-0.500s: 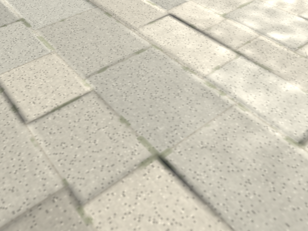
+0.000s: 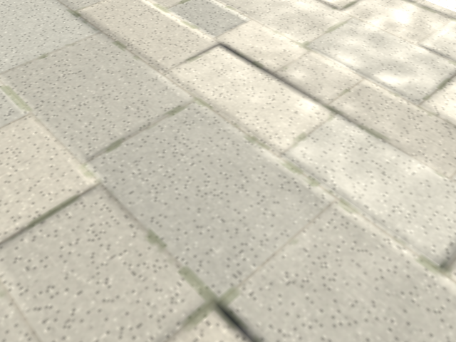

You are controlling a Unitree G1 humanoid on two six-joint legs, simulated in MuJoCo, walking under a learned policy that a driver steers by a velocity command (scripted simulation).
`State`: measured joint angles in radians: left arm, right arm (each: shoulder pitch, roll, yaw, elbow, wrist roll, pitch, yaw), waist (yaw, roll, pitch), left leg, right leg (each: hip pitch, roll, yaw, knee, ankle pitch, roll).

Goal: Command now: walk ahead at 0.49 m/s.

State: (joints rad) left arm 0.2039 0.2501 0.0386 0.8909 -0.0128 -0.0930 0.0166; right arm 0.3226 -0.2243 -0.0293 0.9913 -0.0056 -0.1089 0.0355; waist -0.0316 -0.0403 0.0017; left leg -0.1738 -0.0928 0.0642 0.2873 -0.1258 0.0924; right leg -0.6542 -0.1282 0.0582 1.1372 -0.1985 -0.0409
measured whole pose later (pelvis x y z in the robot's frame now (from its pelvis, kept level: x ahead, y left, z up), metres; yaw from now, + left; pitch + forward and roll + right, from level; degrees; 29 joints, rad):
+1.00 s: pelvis +0.55 -0.02 -0.01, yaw -4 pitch +2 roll +0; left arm 0.34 0.25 0.06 0.97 -0.04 -0.08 0.01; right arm 0.14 -0.23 -0.05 0.88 0.00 -0.11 0.03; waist 0.01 -0.03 0.03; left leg -0.35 0.00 0.10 0.48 -0.16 0.05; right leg -0.40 -0.03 0.06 1.18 -0.38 -0.05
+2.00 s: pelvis +0.99 -0.16 -0.02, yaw -33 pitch +2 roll +1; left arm 0.21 0.27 0.06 0.74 0.00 0.00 0.03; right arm 0.07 -0.24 -0.04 0.79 -0.03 -0.08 0.01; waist 0.01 -0.02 0.02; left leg -0.44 -0.04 0.00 0.50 -0.11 0.04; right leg -0.32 0.10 0.14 0.89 -0.58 0.01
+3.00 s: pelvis +1.00 -0.15 +0.00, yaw -1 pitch +3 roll -2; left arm 0.13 0.30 0.08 0.71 0.00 0.00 0.04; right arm 0.17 -0.31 -0.07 0.64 0.01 0.03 -0.02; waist -0.01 -0.01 0.03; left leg -0.32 -0.08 -0.13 0.47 -0.20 0.05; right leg -0.49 0.01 0.09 0.84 -0.35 0.08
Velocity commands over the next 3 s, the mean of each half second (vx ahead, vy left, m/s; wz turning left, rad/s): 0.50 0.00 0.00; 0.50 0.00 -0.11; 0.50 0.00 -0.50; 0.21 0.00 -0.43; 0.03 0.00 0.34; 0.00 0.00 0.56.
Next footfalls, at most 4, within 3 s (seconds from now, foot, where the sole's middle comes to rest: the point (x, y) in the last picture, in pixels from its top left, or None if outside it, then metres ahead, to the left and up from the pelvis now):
0.30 right None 0.34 -0.17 -0.78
0.86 left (204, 300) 0.65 0.08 -0.78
1.44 right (288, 231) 0.90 -0.21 -0.78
1.90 left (262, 174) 1.16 -0.14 -0.78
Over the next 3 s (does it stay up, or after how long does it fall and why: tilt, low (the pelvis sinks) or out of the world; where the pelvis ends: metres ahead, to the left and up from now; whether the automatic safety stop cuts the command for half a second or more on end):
stays up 1.00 -0.15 0.00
